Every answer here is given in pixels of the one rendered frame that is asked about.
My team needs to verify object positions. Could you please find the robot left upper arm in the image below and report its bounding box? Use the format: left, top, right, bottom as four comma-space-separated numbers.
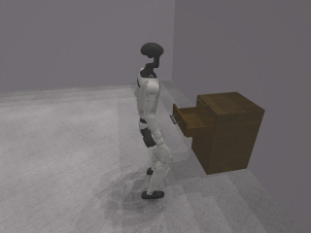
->
134, 68, 144, 97

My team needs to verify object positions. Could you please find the robot left shin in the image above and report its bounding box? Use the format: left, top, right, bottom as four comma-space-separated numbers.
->
152, 150, 158, 170

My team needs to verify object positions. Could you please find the drawer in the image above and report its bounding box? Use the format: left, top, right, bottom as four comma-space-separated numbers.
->
172, 103, 216, 138

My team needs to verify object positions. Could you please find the robot right forearm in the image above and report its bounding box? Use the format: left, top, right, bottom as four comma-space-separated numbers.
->
146, 115, 165, 148

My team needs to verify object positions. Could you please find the robot right upper arm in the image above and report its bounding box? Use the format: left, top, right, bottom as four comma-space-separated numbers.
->
143, 80, 159, 121

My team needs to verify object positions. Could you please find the humanoid robot head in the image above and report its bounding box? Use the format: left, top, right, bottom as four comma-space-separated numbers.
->
140, 43, 164, 79

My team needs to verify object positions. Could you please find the cabinet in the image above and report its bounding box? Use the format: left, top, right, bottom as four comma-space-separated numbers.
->
191, 91, 265, 175

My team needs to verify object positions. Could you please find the right robot hand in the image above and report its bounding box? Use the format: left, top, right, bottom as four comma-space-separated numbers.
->
158, 145, 174, 164

